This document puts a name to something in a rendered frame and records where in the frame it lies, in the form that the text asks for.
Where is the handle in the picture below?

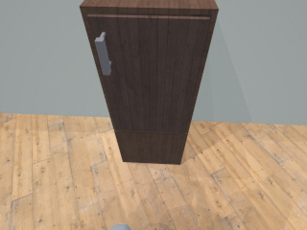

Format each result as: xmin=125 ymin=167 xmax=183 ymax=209
xmin=94 ymin=32 xmax=111 ymax=76

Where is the cupboard door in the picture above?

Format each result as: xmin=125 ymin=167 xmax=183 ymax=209
xmin=86 ymin=14 xmax=211 ymax=133

